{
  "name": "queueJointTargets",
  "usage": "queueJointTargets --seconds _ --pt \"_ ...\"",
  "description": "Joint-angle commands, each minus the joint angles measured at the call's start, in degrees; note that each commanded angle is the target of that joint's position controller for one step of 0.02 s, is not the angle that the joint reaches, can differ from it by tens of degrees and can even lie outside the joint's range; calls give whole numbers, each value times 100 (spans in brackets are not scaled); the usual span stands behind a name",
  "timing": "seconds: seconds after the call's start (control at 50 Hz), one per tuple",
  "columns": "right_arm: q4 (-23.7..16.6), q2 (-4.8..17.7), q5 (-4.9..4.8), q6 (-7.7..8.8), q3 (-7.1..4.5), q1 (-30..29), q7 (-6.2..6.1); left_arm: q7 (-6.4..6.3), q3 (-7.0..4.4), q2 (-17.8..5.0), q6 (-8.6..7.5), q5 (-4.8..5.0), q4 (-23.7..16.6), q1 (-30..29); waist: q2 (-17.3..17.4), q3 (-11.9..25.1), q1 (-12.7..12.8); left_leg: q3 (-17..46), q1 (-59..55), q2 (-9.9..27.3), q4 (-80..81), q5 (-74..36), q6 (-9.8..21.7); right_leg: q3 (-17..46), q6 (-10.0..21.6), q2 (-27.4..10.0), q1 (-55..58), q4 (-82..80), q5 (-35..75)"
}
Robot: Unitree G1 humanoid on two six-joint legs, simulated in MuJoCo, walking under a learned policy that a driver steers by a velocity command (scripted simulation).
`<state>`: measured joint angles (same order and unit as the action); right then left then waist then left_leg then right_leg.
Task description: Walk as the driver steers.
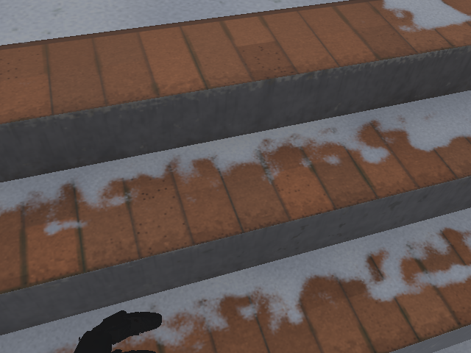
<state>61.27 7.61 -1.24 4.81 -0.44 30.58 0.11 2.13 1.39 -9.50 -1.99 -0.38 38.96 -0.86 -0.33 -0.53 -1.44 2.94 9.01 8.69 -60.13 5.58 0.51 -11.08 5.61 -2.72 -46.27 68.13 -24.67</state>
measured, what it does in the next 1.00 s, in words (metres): climbs, turning left: left foot 0.17 m higher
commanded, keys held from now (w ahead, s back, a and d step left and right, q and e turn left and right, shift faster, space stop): w+q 0.16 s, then q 0.56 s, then no key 0.28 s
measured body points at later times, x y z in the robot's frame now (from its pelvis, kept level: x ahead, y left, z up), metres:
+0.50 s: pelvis +0.23 +0.04 +0.16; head +0.24 +0.04 +0.61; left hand +0.23 +0.28 +0.02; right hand +0.48 -0.11 +0.07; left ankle +0.33 +0.11 -0.46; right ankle +0.14 -0.12 -0.50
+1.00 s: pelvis +0.37 +0.05 +0.26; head +0.35 +0.08 +0.71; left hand +0.38 +0.29 +0.13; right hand +0.63 -0.05 +0.19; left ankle +0.34 +0.10 -0.46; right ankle +0.45 -0.09 -0.29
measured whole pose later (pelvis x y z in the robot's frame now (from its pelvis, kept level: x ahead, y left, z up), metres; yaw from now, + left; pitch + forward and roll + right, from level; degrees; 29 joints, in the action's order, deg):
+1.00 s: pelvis +0.37 +0.05 +0.26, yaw +27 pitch +2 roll -1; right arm 34.3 6.2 2.7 -2.0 1.9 8.7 -3.4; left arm -3.8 -0.1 -9.5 0.6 0.1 41.9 14.5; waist -3.4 3.7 -0.4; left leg 7.9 19.5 -8.5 -38.4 19.7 5.7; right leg 2.7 -7.5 -2.0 -46.7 91.8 -5.8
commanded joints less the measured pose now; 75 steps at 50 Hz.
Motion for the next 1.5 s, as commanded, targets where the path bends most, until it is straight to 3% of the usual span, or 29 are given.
queueJointTargets --seconds 0.02,0.04,0.08,0.12,0.16,0.22,0.26,0.32,0.34,0.36,0.38,0.42,0.44,0.46,0.48,0.5,0.54,0.58,0.64,0.74,0.76,0.86,1.0,1.1,1.16,1.18,1.2,1.26,1.5 --pt "-1466 62 -157 311 -99 -1874 193 6 -303 -554 -51 -107 1041 2211 -170 1247 732 943 3931 -772 -5323 92 540 5092 610 -1944 3834 -5005 -974" --pt "-1749 -91 -75 243 -29 -2097 176 74 -158 0 -157 -126 1329 1995 -39 520 401 882 4291 -608 -5611 -109 804 3955 356 -1792 3041 -4630 -357" --pt "-1727 -310 -49 103 144 -1496 294 122 -42 523 -290 -193 1629 1806 -99 302 -168 1128 4528 -649 -5979 -489 1240 2470 -91 -1323 2755 -4498 843" --pt "-1636 -481 -120 -42 281 -1225 352 102 -26 561 -295 -200 1661 1617 -176 86 -474 1111 5189 -699 -5930 -475 1224 1293 -229 -1203 2630 -4550 1410" --pt "-1544 -428 -147 -252 352 -1319 275 64 67 452 -253 -377 1708 1716 -241 -74 -468 634 5895 -940 -6884 -455 1020 771 -148 -1263 2330 -4817 1650" --pt "-2034 -489 51 -408 499 -2072 117 -17 132 86 -170 -371 1769 1710 -313 -584 -520 281 6713 -987 -7321 -391 674 277 -217 -1302 1958 -5242 2016" --pt "-2565 -158 95 -359 522 -3013 41 -94 162 -53 -60 -351 1719 1722 -291 -638 -362 -184 6220 -884 -5448 -836 467 -304 -395 -930 1548 -5449 2341" --pt "-2893 -37 63 -375 557 -3941 -1 -465 -44 -728 6 -214 1887 2705 -811 42 186 -1176 5644 -519 -4010 -92 283 -477 -167 -969 2926 -6200 3593" --pt "-2935 -277 73 -388 607 -3707 93 -567 -181 -1186 -13 -125 1788 2474 -1176 322 -64 -822 5385 -162 -3400 524 375 -427 -58 -1357 3702 -6084 4848" --pt "-2715 -166 72 -404 543 -3439 160 -570 -219 -1220 15 -19 1659 2121 -739 520 -169 -1440 4471 -497 -2759 986 554 -903 -19 -1246 3827 -5694 7025" --pt "-2785 -18 120 -380 452 -3670 206 -603 -271 -1390 39 30 1618 2412 -690 783 -101 -1737 3771 -823 -2128 1440 748 -846 70 -1287 4127 -5156 9114" --pt "-2607 688 222 -399 175 -2487 244 -572 -361 -1695 4 86 1470 2212 -1356 1477 -527 -1464 2680 -1297 -672 2157 1020 -308 294 -1788 5197 -3846 11518" --pt "-2451 1120 322 -447 -32 -1793 304 -538 -418 -1724 -11 115 1330 2028 -1241 1783 -800 -399 1751 -1239 542 2086 1162 -75 202 -1611 4921 -2597 10371" --pt "-2419 1942 343 -555 -307 -1561 233 -387 -339 -1216 -131 -31 915 2061 775 2093 -576 2296 347 -277 1842 1206 1882 114 -253 -570 2836 -634 6105" --pt "-2552 2041 576 -649 -342 -1743 53 -147 -279 -670 -222 -53 762 1688 1431 2412 -412 5136 -60 427 4158 2666 2309 1299 -641 725 1297 2022 1059" --pt "-2529 1609 691 -563 -169 -1926 -16 -4 -314 -484 -283 93 479 1425 904 1954 -127 5041 618 607 4540 2755 1795 2249 -510 596 752 3341 1086" --pt "-2335 580 286 -396 30 -2376 44 -115 -252 -226 -186 -37 113 937 -46 239 302 2987 2362 27 3325 2745 1062 1933 -297 244 -136 3552 1614" --pt "-2042 352 239 -315 59 -2291 77 -214 -123 -20 -144 -157 -49 1281 1 192 608 2116 2583 -476 2986 2401 659 1830 -91 54 -233 3922 1935" --pt "-2081 666 259 -442 -4 -1922 49 -257 37 253 -190 -103 -204 1370 167 495 556 1623 1542 -589 2843 193 384 1733 -236 107 -1178 4546 2226" --pt "-2529 1035 240 -613 -152 -1904 -197 -539 -11 -79 -53 -210 -565 856 498 689 344 1571 1091 -733 2887 -939 152 1222 -809 -34 -1526 3670 2304" --pt "-2663 920 366 -642 -89 -2043 -244 -568 -75 -95 -8 -139 -410 1041 676 970 297 1704 909 -571 2842 -1390 264 1114 -909 66 -1428 4390 2523" --pt "-2879 668 330 -640 19 -1984 -329 -687 -183 -219 61 2 -370 1024 670 683 6 2040 610 -262 3026 -591 711 1445 -1149 16 -1493 4078 2483" --pt "-3233 357 449 -570 106 -2580 -354 -551 -171 -114 217 37 -150 1191 707 715 44 2342 108 229 3360 -2309 1329 1760 -1371 -160 -78 1829 1433" --pt "-3044 469 239 -703 19 -2292 -274 -445 -245 -265 173 170 -42 862 805 455 -141 1684 -339 76 3334 -4505 1200 1036 -1275 -16 1880 -2555 100" --pt "-2766 521 171 -584 -16 -1893 -116 -364 -398 -628 -36 95 405 1477 602 448 -79 1446 -504 -380 3176 -3287 830 1303 -909 -209 3275 -5073 3419" --pt "-2628 441 283 -468 -32 -1540 -7 -344 -519 -1050 -67 -8 474 1657 -315 782 -180 1191 404 -634 3164 -1909 574 1646 -661 -613 4549 -4190 6367" --pt "-2449 353 264 -378 -20 -1443 58 -346 -496 -859 -54 -43 415 1503 -864 992 -105 1012 886 -764 3317 -480 304 1772 -258 -834 5159 -3911 7121" --pt "-2495 368 134 -378 -41 -2435 113 -438 -524 -608 107 -45 307 1469 -499 1125 345 757 1280 -840 3063 176 -58 1855 97 -791 5301 -3955 6216" --pt "-1794 550 212 -565 -141 -1553 -50 -378 -452 -485 130 -82 662 1359 87 381 165 728 778 -623 3551 -17 -93 1457 -130 -330 4248 -4490 3364"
